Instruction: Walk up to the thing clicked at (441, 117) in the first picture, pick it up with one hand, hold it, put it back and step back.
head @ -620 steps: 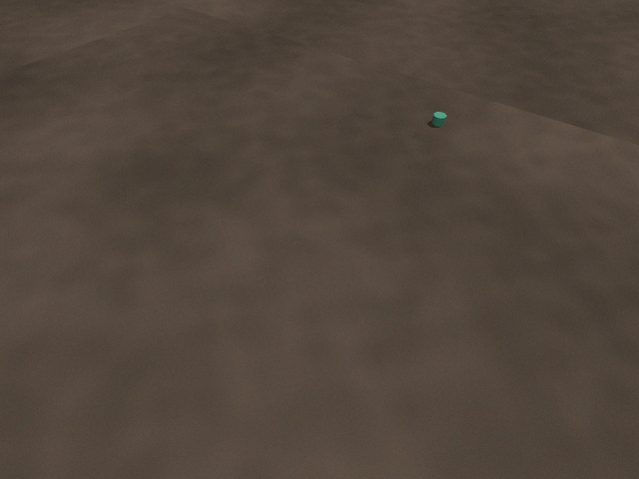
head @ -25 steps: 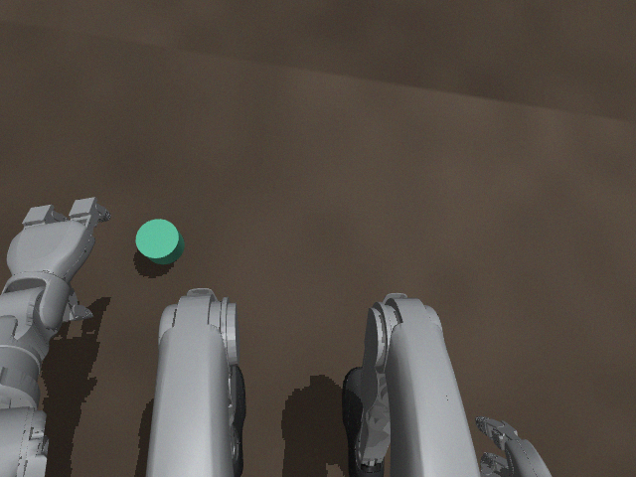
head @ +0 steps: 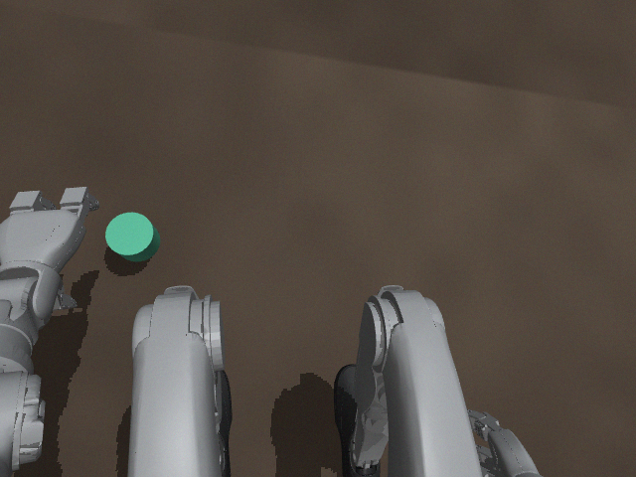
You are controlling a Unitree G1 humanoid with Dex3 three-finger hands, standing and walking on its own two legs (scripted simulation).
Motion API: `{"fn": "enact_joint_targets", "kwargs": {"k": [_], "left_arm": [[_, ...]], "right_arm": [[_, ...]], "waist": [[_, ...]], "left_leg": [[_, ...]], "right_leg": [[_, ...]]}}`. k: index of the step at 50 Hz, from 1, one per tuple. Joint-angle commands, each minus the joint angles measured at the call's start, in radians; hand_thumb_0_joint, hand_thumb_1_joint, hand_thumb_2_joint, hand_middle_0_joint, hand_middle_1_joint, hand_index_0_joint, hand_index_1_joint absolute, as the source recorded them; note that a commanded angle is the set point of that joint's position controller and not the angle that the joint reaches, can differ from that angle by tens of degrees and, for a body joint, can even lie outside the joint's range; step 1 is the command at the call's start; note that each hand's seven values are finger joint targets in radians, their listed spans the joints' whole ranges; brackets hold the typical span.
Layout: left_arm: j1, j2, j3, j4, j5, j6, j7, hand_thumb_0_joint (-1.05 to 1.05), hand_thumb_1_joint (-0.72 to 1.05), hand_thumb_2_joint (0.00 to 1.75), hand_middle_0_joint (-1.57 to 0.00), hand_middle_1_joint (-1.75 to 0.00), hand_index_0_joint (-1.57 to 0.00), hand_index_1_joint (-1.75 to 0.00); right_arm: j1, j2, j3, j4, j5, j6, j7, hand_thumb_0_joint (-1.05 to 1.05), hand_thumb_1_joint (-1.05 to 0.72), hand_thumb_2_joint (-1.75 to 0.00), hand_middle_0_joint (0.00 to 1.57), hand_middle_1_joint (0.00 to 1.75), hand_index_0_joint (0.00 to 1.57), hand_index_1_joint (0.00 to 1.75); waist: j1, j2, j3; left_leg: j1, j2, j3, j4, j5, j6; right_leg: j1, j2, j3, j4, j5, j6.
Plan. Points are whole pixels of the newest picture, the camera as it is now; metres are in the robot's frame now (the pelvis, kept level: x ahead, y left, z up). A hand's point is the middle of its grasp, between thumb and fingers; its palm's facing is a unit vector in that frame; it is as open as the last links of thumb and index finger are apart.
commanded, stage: rise first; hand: left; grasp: from above
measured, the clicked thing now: (134, 237) +0.44 +0.30 -0.31
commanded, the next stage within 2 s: approach in 0.46 s
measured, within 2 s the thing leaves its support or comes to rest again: neither
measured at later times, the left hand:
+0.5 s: hand (77, 257) +0.37 +0.33 -0.19, palm faces -0.44 -0.11 -0.89, open 14.0 cm
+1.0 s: hand (136, 203) +0.47 +0.27 -0.20, palm faces -0.36 -0.07 -0.93, open 14.1 cm
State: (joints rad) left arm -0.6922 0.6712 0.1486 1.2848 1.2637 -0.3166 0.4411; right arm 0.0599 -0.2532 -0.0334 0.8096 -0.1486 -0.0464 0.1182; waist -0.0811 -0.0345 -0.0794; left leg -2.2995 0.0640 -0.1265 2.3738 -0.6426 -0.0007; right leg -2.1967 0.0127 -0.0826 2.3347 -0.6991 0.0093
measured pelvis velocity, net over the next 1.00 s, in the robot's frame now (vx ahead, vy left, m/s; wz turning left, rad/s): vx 0.01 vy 0.00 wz -0.04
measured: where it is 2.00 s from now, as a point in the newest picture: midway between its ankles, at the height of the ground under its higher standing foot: (286, 450)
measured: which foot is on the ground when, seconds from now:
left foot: down 0.00-1.00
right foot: down 0.00-1.00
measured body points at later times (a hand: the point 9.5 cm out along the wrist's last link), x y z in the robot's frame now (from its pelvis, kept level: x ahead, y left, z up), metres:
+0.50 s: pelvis +0.01 +0.00 -0.01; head +0.23 +0.07 +0.37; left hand +0.39 +0.34 -0.13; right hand +0.12 -0.27 -0.14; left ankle +0.09 +0.13 -0.30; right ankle +0.10 -0.12 -0.30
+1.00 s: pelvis +0.01 +0.00 -0.03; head +0.25 +0.07 +0.35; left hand +0.48 +0.27 -0.15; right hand +0.08 -0.28 -0.13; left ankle +0.09 +0.13 -0.30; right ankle +0.10 -0.12 -0.30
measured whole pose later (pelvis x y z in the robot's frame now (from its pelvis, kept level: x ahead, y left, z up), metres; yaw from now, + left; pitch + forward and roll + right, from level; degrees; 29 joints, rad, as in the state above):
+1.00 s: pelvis +0.01 +0.00 -0.03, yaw -2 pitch +32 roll -7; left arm -0.95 0.70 0.13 1.51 1.30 -0.19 0.56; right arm 0.08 -0.27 0.06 0.80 -0.20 -0.10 0.15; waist -0.23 -0.04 -0.03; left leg -2.37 0.07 -0.17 2.47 -0.67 -0.01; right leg -2.27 0.03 -0.11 2.41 -0.71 0.01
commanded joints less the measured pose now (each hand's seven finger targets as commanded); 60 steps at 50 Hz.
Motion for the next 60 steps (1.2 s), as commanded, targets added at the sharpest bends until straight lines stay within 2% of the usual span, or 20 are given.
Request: {"fn": "enact_joint_targets", "kwargs": {"k": [1, 7, 10, 13, 15, 17, 20, 22, 28, 29, 37, 42, 44, 45, 47, 49, 51, 55, 58, 60], "left_arm": [[-0.227, 0.277, 0.059, -0.101, -0.019, 0.012, 0.048, 0.00, -0.54, 0.99, -0.07, -0.99, -0.07, -0.99], [-0.234, 0.278, 0.051, -0.080, -0.020, 0.017, 0.046, 0.00, -0.54, 0.99, -0.09, -0.97, -0.09, -0.98], [-0.231, 0.301, 0.080, -0.093, -0.020, 0.012, 0.050, 0.00, -0.52, 0.98, -0.09, -0.98, -0.09, -0.98], [-0.248, 0.277, 0.054, -0.078, -0.017, 0.010, 0.052, 0.00, -0.51, 0.97, -0.10, -0.98, -0.10, -0.97], [-0.241, 0.295, 0.074, -0.074, -0.016, 0.009, 0.058, 0.00, -0.51, 0.97, -0.09, -0.98, -0.10, -0.97], [-0.240, 0.278, 0.056, -0.048, -0.013, 0.011, 0.058, 0.00, -0.51, 0.97, -0.09, -0.98, -0.10, -0.98], [-0.236, 0.281, 0.059, -0.051, -0.013, 0.009, 0.063, 0.00, -0.51, 0.97, -0.10, -0.97, -0.10, -0.97], [-0.267, 0.281, 0.056, -0.074, -0.011, 0.003, 0.066, 0.00, -0.51, 0.98, -0.09, -0.98, -0.09, -0.98], [-0.263, 0.275, 0.050, -0.067, -0.004, 0.006, 0.075, 0.00, -0.59, 1.05, -0.10, -0.94, -0.07, -0.98], [-0.272, 0.277, 0.057, -0.059, -0.007, 0.006, 0.078, 0.00, -0.53, 0.98, -0.06, -1.01, -0.07, -1.01], [-0.464, 0.208, -0.047, 0.036, 0.013, 0.012, 0.116, 0.00, -0.53, 0.98, -0.06, -1.04, -0.07, -1.03], [-0.550, 0.239, -0.045, 0.096, 0.029, 0.066, 0.162, 0.00, -0.53, 0.98, -0.06, -1.06, -0.08, -1.04], [-0.568, 0.300, 0.002, 0.066, 0.026, 0.098, 0.175, 0.00, -0.55, 0.99, -0.06, -1.06, -0.07, -1.05], [-0.531, 0.289, 0.000, 0.120, 0.028, 0.122, 0.173, 0.00, -0.55, 0.99, -0.06, -1.05, -0.07, -1.04], [-0.543, 0.329, 0.038, 0.078, 0.017, 0.150, 0.166, 0.00, -0.56, 1.00, -0.06, -1.04, -0.06, -1.03], [-0.508, 0.307, 0.008, 0.132, 0.007, 0.182, 0.136, 0.00, -0.56, 0.99, -0.06, -1.05, -0.07, -1.04], [-0.480, 0.347, 0.039, 0.094, -0.015, 0.202, 0.107, 0.00, -0.55, 0.98, -0.06, -1.05, -0.07, -1.04], [-0.357, 0.320, 0.023, 0.139, -0.070, 0.226, 0.023, 0.00, -0.55, 0.97, -0.06, -1.05, -0.07, -1.04], [-0.354, 0.344, 0.025, 0.076, -0.099, 0.191, -0.036, 0.00, -0.53, 0.95, -0.06, -1.04, -0.08, -1.01], [-0.383, 0.314, 0.000, 0.065, -0.104, 0.152, -0.064, 0.00, -0.52, 0.94, -0.06, -1.05, -0.08, -1.02]], "right_arm": [[0.153, -0.219, -0.075, -0.034, -0.004, -0.019, -0.009, 0.00, -0.90, -0.90, 0.20, 0.30, 0.20, 0.30], [0.148, -0.212, -0.071, -0.031, -0.006, -0.022, -0.006, 0.00, -0.90, -0.90, 0.20, 0.30, 0.20, 0.30], [0.157, -0.216, -0.069, -0.027, -0.013, -0.018, -0.003, 0.00, -0.90, -0.90, 0.20, 0.30, 0.20, 0.30], [0.147, -0.212, -0.060, -0.026, -0.014, -0.017, -0.003, 0.00, -0.90, -0.90, 0.20, 0.30, 0.20, 0.30], [0.150, -0.219, -0.060, -0.025, -0.017, -0.017, -0.003, 0.00, -0.90, -0.90, 0.20, 0.30, 0.20, 0.30], [0.150, -0.221, -0.061, -0.019, -0.019, -0.019, 0.000, 0.00, -0.90, -0.90, 0.20, 0.30, 0.20, 0.30], [0.146, -0.216, -0.058, -0.023, -0.017, -0.018, 0.000, 0.00, -0.90, -0.90, 0.20, 0.30, 0.20, 0.30], [0.149, -0.224, -0.055, -0.023, -0.025, -0.019, 0.003, 0.00, -0.90, -0.90, 0.20, 0.30, 0.20, 0.30], [0.147, -0.227, -0.057, -0.020, -0.020, -0.022, 0.005, 0.00, -0.90, -0.90, 0.20, 0.30, 0.20, 0.30], [0.149, -0.230, -0.056, -0.020, -0.024, -0.023, 0.007, 0.00, -0.89, -0.89, 0.20, 0.30, 0.20, 0.30], [0.187, -0.237, -0.023, 0.005, -0.039, -0.045, 0.007, 0.00, -0.90, -0.89, 0.20, 0.30, 0.20, 0.30], [0.201, -0.247, 0.007, 0.004, -0.054, -0.060, 0.009, 0.00, -0.90, -0.90, 0.20, 0.30, 0.20, 0.30], [0.201, -0.257, 0.014, -0.008, -0.053, -0.059, 0.011, 0.00, -0.90, -0.90, 0.20, 0.30, 0.20, 0.30], [0.193, -0.255, 0.018, -0.016, -0.054, -0.059, 0.013, 0.00, -0.90, -0.90, 0.20, 0.30, 0.20, 0.30], [0.196, -0.261, 0.022, -0.028, -0.054, -0.057, 0.017, 0.00, -0.90, -0.90, 0.20, 0.30, 0.20, 0.30], [0.188, -0.249, 0.028, -0.038, -0.048, -0.055, 0.026, 0.00, -0.90, -0.90, 0.20, 0.30, 0.20, 0.30], [0.208, -0.254, 0.033, -0.051, -0.041, -0.046, 0.029, 0.00, -0.90, -0.90, 0.20, 0.30, 0.20, 0.30], [0.214, -0.237, 0.032, -0.064, -0.020, -0.032, 0.036, 0.00, -0.90, -0.90, 0.20, 0.30, 0.20, 0.30], [0.223, -0.239, 0.026, -0.068, -0.006, -0.024, 0.033, 0.00, -0.90, -0.90, 0.20, 0.30, 0.20, 0.30], [0.230, -0.242, 0.029, -0.069, -0.012, -0.019, 0.031, 0.00, -0.89, -0.89, 0.20, 0.30, 0.20, 0.30]], "waist": [[0.009, 0.210, -0.633], [0.000, 0.184, -0.622], [0.007, 0.193, -0.651], [-0.004, 0.188, -0.636], [0.002, 0.207, -0.639], [-0.012, 0.201, -0.611], [0.002, 0.210, -0.612], [-0.018, 0.213, -0.625], [-0.010, 0.240, -0.627], [-0.023, 0.242, -0.633], [-0.123, 0.219, -0.580], [-0.140, 0.295, -0.604], [-0.112, 0.358, -0.661], [-0.117, 0.353, -0.639], [-0.105, 0.384, -0.676], [-0.112, 0.346, -0.630], [-0.095, 0.312, -0.677], [-0.092, 0.192, -0.618], [-0.086, 0.154, -0.623], [-0.113, 0.138, -0.584]], "left_leg": [[0.536, -0.037, 0.090, -0.225, 0.102, 0.026], [0.499, -0.039, 0.092, -0.204, 0.094, 0.032], [0.497, -0.039, 0.094, -0.190, 0.127, 0.031], [0.489, -0.040, 0.091, -0.185, 0.118, 0.032], [0.495, -0.039, 0.091, -0.182, 0.120, 0.029], [0.490, -0.039, 0.085, -0.184, 0.102, 0.028], [0.492, -0.040, 0.088, -0.188, 0.096, 0.027], [0.481, -0.039, 0.082, -0.185, 0.097, 0.027], [0.516, -0.036, 0.079, -0.184, 0.110, 0.021], [0.514, -0.035, 0.076, -0.177, 0.118, 0.022], [0.480, -0.028, 0.060, -0.137, 0.098, 0.024], [0.503, -0.025, 0.062, -0.136, 0.110, 0.018], [0.535, -0.024, 0.066, -0.149, 0.131, 0.013], [0.533, -0.024, 0.069, -0.143, 0.131, 0.012], [0.532, -0.026, 0.072, -0.156, 0.140, 0.013], [0.484, -0.024, 0.080, -0.142, 0.135, 0.023], [0.455, -0.025, 0.085, -0.133, 0.171, 0.035], [0.358, -0.028, 0.088, -0.140, 0.159, 0.053], [0.337, -0.029, 0.081, -0.141, 0.142, 0.056], [0.313, -0.029, 0.071, -0.135, 0.113, 0.054]], "right_leg": [[0.227, 0.038, -0.057, -0.258, 0.145, -0.044], [0.236, 0.041, -0.052, -0.260, 0.148, -0.042], [0.261, 0.040, -0.051, -0.245, 0.178, -0.040], [0.248, 0.045, -0.050, -0.247, 0.175, -0.040], [0.244, 0.042, -0.054, -0.236, 0.173, -0.041], [0.221, 0.044, -0.061, -0.228, 0.156, -0.044], [0.220, 0.044, -0.060, -0.231, 0.146, -0.046], [0.226, 0.047, -0.065, -0.229, 0.153, -0.043], [0.200, 0.046, -0.070, -0.213, 0.163, -0.046], [0.204, 0.045, -0.073, -0.204, 0.172, -0.043], [0.165, 0.050, -0.083, -0.205, 0.170, -0.037], [0.170, 0.053, -0.091, -0.189, 0.190, -0.039], [0.186, 0.052, -0.092, -0.179, 0.209, -0.044], [0.181, 0.052, -0.095, -0.169, 0.214, -0.047], [0.207, 0.050, -0.095, -0.170, 0.225, -0.046], [0.213, 0.055, -0.088, -0.177, 0.237, -0.044], [0.293, 0.058, -0.078, -0.194, 0.279, -0.034], [0.378, 0.065, -0.063, -0.224, 0.272, -0.022], [0.406, 0.064, -0.059, -0.232, 0.252, -0.020], [0.388, 0.066, -0.065, -0.236, 0.224, -0.020]]}}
